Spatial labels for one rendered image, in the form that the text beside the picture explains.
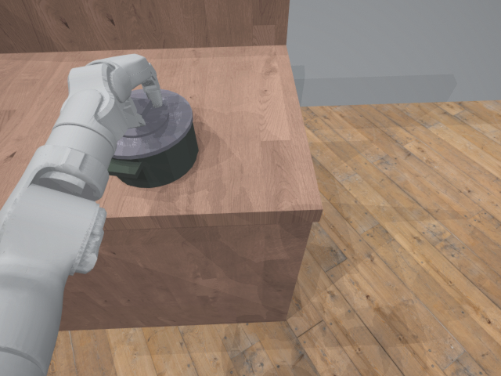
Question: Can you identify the table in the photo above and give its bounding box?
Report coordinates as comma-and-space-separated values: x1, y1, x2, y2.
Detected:
0, 0, 323, 331

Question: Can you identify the left robot hand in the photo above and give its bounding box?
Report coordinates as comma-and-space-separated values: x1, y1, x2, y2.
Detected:
102, 54, 163, 129

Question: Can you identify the lid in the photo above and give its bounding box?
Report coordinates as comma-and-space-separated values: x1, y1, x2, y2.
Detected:
112, 89, 193, 160

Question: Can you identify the pot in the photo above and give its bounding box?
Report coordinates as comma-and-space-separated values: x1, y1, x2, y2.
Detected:
107, 123, 199, 188

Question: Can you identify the left robot upper arm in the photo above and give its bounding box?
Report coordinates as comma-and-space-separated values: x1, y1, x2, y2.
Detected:
0, 183, 106, 376

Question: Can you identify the robot left forearm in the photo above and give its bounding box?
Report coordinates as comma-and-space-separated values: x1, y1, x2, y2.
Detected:
0, 60, 132, 243

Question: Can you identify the knob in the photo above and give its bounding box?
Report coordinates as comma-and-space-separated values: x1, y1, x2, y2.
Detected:
131, 97, 153, 120

